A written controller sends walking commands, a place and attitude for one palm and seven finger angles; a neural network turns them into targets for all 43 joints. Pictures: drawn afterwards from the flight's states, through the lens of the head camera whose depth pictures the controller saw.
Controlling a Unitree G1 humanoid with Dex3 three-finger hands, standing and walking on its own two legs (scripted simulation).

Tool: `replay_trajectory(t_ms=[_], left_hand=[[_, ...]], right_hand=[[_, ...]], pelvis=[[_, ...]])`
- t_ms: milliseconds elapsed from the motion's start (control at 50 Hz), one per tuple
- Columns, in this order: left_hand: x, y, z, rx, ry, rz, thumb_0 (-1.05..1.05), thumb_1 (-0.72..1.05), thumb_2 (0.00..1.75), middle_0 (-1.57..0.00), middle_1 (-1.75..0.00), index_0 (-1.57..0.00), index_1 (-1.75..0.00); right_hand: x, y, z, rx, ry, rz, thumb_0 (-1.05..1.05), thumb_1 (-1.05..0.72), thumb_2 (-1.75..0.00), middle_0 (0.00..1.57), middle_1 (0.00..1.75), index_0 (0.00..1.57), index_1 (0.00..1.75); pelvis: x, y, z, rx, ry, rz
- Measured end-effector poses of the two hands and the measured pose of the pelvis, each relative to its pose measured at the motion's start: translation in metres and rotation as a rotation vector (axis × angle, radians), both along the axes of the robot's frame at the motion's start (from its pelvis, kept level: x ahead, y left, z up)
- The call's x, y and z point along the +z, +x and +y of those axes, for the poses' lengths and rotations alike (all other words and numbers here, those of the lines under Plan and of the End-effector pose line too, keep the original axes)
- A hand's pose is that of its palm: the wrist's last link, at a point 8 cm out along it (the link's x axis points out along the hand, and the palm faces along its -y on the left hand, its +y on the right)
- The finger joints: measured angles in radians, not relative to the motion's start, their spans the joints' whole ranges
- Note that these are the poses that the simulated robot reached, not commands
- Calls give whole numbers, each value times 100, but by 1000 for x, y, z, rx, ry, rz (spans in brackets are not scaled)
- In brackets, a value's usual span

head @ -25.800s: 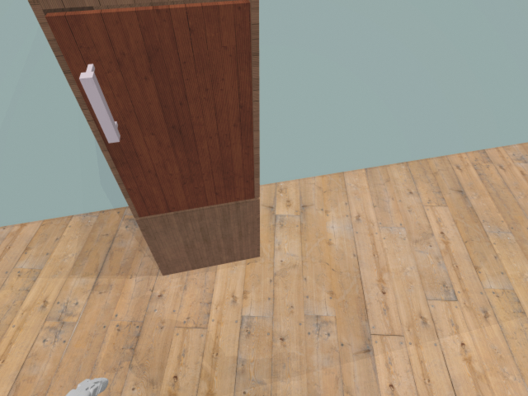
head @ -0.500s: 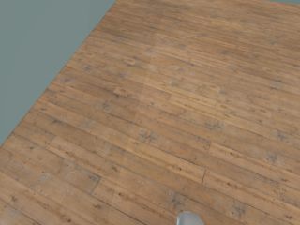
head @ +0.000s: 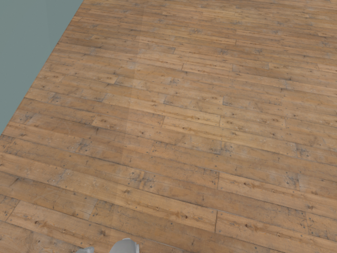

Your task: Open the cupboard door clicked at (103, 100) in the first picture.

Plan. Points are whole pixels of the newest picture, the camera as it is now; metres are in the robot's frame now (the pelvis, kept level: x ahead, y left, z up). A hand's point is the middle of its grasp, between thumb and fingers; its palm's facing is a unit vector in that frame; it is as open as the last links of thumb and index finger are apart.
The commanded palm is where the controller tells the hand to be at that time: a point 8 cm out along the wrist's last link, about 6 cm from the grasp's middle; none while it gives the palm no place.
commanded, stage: turn to face it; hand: left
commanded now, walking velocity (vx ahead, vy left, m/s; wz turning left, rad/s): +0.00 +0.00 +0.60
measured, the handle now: out of the picture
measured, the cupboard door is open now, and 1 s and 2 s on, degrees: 43 43 43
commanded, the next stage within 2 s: none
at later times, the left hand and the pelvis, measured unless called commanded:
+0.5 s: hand out of the picture +0.15 +0.25 -0.17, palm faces +0.27 -0.93 -0.25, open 7.3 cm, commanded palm none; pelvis +0.10 +0.02 -0.01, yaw +15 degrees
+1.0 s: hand out of the picture +0.04 +0.15 -0.18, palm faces +0.59 -0.77 -0.24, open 7.3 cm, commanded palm none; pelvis +0.13 -0.03 -0.02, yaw +36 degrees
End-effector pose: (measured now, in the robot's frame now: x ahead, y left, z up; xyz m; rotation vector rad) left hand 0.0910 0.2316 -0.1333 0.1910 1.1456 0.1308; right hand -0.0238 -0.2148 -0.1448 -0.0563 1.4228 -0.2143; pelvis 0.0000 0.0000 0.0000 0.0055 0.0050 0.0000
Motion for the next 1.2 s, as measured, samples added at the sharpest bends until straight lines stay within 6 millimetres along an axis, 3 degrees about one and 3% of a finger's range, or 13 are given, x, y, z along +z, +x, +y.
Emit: replay_trajectory(t_ms=[140,200,240,380,500,600,660,800,900,1020,1100,1200], left_hand=[[-19,12,21,101,-35,43,-2,95,90,-20,-30,-20,-30],[-41,15,34,148,-56,75,-1,94,90,-20,-30,-20,-30],[-47,17,43,165,-52,100,-1,93,90,-20,-30,-20,-30],[-23,32,61,238,-16,67,0,92,90,-20,-30,-20,-30],[-4,35,58,292,28,46,0,91,90,-20,-30,-20,-30],[4,34,38,341,62,21,0,91,90,-20,-30,-20,-30],[5,23,21,377,90,13,0,91,90,-20,-30,-20,-30],[13,-13,-23,490,53,93,0,91,90,-20,-30,-20,-30],[5,-41,-44,579,6,125,0,91,90,-20,-30,-21,-30],[-23,-88,-47,697,-42,175,0,90,90,-20,-30,-21,-30],[-27,-99,-36,758,-25,187,1,91,90,-20,-30,-21,-30],[-9,-85,-21,801,18,99,1,91,90,-20,-30,-20,-30]], right_hand=[[5,129,-7,145,-72,-134,1,-94,-90,20,30,19,29],[-1,172,-3,206,-113,-193,1,-93,-90,20,30,19,29],[-2,190,1,234,-127,-210,1,-93,-90,20,30,19,29],[6,223,14,337,-106,-176,1,-91,-90,20,30,20,29],[6,245,11,383,-59,-167,1,-91,-90,20,30,20,30],[-3,265,-10,417,-34,-158,1,-91,-90,21,30,20,30],[-12,283,-26,439,-25,-151,1,-91,-90,21,30,20,30],[4,332,-36,549,-32,-156,1,-91,-90,20,30,19,29],[9,371,-12,666,-32,-185,1,-91,-90,20,30,19,29],[9,413,45,810,-25,-308,1,-91,-90,20,30,19,29],[16,417,65,866,-17,-346,1,-91,-90,20,30,19,29],[17,411,65,911,-10,-296,0,-91,-90,20,30,20,29]], pelvis=[[-9,50,17,82,-23,-17],[-26,71,31,110,-39,-14],[-31,77,35,130,-28,-12],[-15,87,34,196,-32,28],[-7,98,18,260,-44,40],[-10,108,-9,328,-36,40],[-15,114,-26,364,-12,40],[0,129,-40,473,38,31],[-1,134,-42,548,50,26],[-20,132,-28,635,23,17],[-20,131,-29,676,18,1],[-11,136,-34,732,-4,-5]])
